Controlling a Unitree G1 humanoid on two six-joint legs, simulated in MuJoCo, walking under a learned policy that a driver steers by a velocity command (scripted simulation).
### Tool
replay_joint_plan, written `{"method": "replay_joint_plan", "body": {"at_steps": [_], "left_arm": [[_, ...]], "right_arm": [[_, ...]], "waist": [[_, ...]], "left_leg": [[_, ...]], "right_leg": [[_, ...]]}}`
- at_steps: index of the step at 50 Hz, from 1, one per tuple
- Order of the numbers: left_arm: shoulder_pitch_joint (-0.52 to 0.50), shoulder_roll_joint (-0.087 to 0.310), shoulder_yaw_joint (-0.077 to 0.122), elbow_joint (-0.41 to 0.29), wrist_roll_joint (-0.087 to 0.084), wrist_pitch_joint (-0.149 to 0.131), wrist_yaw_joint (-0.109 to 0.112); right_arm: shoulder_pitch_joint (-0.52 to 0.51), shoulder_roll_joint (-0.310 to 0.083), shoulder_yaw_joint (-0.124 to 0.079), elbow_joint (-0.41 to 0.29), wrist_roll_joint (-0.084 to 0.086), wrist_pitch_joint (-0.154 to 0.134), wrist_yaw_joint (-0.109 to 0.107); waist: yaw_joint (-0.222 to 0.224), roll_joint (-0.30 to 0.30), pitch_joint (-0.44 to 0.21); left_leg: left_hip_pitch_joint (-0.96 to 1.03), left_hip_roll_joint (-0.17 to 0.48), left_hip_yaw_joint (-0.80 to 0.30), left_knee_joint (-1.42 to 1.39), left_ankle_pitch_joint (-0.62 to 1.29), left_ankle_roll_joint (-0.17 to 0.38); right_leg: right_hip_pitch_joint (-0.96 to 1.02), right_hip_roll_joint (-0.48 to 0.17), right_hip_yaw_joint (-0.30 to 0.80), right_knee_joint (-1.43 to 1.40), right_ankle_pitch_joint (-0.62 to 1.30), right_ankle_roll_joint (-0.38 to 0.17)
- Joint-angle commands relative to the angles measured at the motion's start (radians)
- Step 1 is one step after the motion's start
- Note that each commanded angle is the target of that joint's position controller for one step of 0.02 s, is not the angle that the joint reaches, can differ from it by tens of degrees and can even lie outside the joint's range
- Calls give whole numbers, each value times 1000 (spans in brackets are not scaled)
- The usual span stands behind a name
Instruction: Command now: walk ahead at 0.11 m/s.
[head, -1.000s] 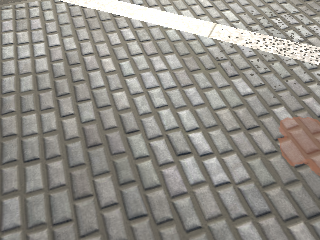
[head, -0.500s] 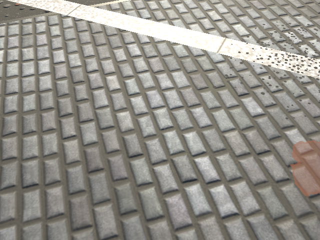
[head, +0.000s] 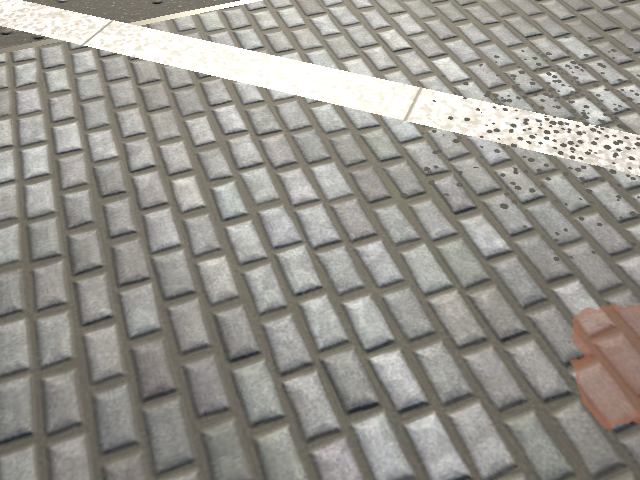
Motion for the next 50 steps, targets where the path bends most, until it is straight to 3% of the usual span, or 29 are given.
{"method": "replay_joint_plan", "body": {"at_steps": [1,2,4,5,6,7,9,12,15,17,19,20,21,22,23,24,25,27,30,34,40,42,43,44,45,46,47,48,50], "left_arm": [[238,66,20,48,23,17,-7],[251,79,20,49,23,10,-7],[294,183,51,77,7,-17,-2],[236,232,71,64,-7,-43,0],[171,182,61,41,-1,-68,2],[143,153,59,31,-11,-87,-3],[159,121,54,33,-35,-100,-15],[211,137,59,39,-26,-97,-18],[248,194,75,44,-32,-90,-20],[236,206,80,40,-45,-86,-23],[212,185,76,30,-44,-85,-25],[170,152,66,13,-34,-89,-28],[138,62,46,-31,-26,-108,-30],[114,64,45,-56,-31,-131,-31],[87,125,58,-65,-46,-143,-40],[75,137,60,-63,-51,-145,-48],[70,126,62,-58,-41,-144,-45],[67,112,67,-59,-27,-131,-44],[3,88,63,-88,-23,-116,-48],[-194,57,41,-164,-24,-116,-62],[-351,82,30,-234,-36,-118,-97],[-316,114,41,-236,-34,-121,-103],[-249,144,55,-222,-33,-122,-101],[-86,187,79,-174,-35,-121,-96],[112,250,100,-128,-26,-118,-86],[229,343,120,-102,-4,-114,-83],[233,258,94,-96,-7,-109,-83],[118,208,78,-110,-19,-110,-82],[-51,141,54,-143,-15,-114,-89]], "right_arm": [[-46,-154,-36,-50,28,4,-18],[-63,-159,-41,-61,36,7,-19],[-124,-128,-43,-101,49,-6,-27],[-125,-108,-43,-112,47,-19,-22],[-61,-144,-60,-79,34,-24,-14],[2,-136,-65,-45,25,-28,-6],[-7,-94,-59,-32,21,-40,6],[-127,-49,-42,-61,29,-55,11],[-146,-59,-34,-70,40,-55,17],[-104,-78,-37,-56,43,-51,19],[40,-114,-54,-1,47,-45,11],[177,-158,-72,34,50,-44,2],[296,-273,-101,51,36,-40,-7],[352,-295,-101,66,21,-51,6],[263,-207,-72,43,18,-65,12],[189,-146,-54,20,17,-73,20],[128,-132,-47,2,13,-75,30],[125,-96,-33,6,8,-66,35],[196,-114,-34,32,4,-57,20],[230,-141,-36,33,10,-54,1],[317,-154,-48,72,27,-46,-6],[301,-174,-57,68,23,-38,-7],[291,-186,-61,64,19,-32,-7],[273,-179,-58,57,14,-25,-5],[252,-159,-46,31,3,-27,-1],[390,-15,-5,20,4,-48,14],[368,-67,-16,42,27,-81,22],[249,-147,-39,0,53,-96,24],[143,-149,-50,-24,44,-90,5]], "waist": [[86,137,-36],[94,110,10],[109,-170,90],[90,-354,105],[39,-262,89],[10,-186,65],[14,-111,44],[57,-116,23],[65,-151,23],[34,-142,30],[-32,-103,-5],[-96,-34,-61],[-126,244,-123],[-134,320,-141],[-89,204,-50],[-55,153,-1],[-27,104,20],[1,92,32],[1,85,42],[-34,80,70],[-52,79,107],[-13,99,61],[27,123,4],[109,129,-89],[186,86,-226],[127,-178,-422],[144,-182,-473],[121,-147,-272],[46,-2,-95]], "left_leg": [[-219,222,-269,-284,-669,41],[-232,202,-256,-246,-681,18],[-222,38,-33,72,-504,-57],[-267,22,-18,332,-318,-46],[-308,64,-82,450,-287,-30],[-331,78,-95,502,-255,-19],[-355,104,-76,471,-217,-20],[-257,99,-17,297,-158,-41],[-117,83,18,162,-216,-46],[11,76,29,66,-182,-35],[220,65,25,13,-153,-22],[411,149,-90,-22,-185,5],[613,377,-431,-136,-326,97],[603,513,-725,-239,-460,209],[534,492,-682,-247,-507,202],[467,433,-558,-256,-438,163],[402,388,-463,-271,-322,137],[319,329,-317,-286,-81,105],[299,303,-220,-292,148,114],[243,269,-141,-320,182,96],[411,335,-131,-277,215,84],[465,344,-118,-186,441,66],[474,337,-108,-93,627,56],[429,296,-77,93,742,35],[209,250,-53,378,551,6],[-206,60,-46,811,-103,-66],[-321,38,-207,955,-460,-46],[-406,107,-185,987,-407,-29],[-325,199,-134,871,-245,-30]], "right_leg": [[259,54,-96,-48,-12,-51],[219,28,-66,-141,-120,-93],[77,-127,206,-465,-479,-206],[91,-283,443,-599,-469,-255],[124,-282,441,-604,-348,-242],[167,-257,392,-577,-267,-215],[231,-223,297,-549,-156,-188],[232,-172,183,-536,-25,-169],[173,-180,163,-513,-61,-190],[103,-182,159,-470,-104,-185],[5,-146,133,-367,-72,-157],[-109,-92,65,-179,15,-118],[-363,18,-95,203,-13,-51],[-519,42,-28,460,-171,-55],[-597,-28,33,578,-99,-84],[-600,-62,24,590,9,-101],[-569,-83,14,555,92,-102],[-490,-109,2,479,179,-94],[-488,-96,-32,370,253,-62],[-388,-50,-69,53,420,-49],[-352,-17,-66,-131,404,-88],[-249,18,-90,-154,325,-117],[-132,53,-116,-150,291,-135],[84,83,-134,-163,295,-166],[423,-46,7,-122,314,-225],[831,-333,509,-190,153,-404],[828,-367,730,-348,84,-411],[664,-322,551,-369,96,-339],[314,-237,294,-438,248,-275]]}}
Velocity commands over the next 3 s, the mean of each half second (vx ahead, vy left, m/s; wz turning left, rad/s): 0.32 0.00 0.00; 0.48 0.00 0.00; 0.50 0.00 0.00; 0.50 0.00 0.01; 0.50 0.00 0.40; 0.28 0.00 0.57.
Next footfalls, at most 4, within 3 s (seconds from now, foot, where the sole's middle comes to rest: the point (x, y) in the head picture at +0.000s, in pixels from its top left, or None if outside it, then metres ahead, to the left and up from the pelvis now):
0.02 right None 0.06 -0.13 -0.77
0.40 left None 0.15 0.14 -0.77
0.90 right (374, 476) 0.51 -0.08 -0.77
1.44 left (257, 356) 0.79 0.18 -0.77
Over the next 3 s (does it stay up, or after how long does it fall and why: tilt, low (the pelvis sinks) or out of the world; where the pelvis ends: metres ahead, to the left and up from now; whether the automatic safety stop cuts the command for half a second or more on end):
stays up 1.41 0.17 0.01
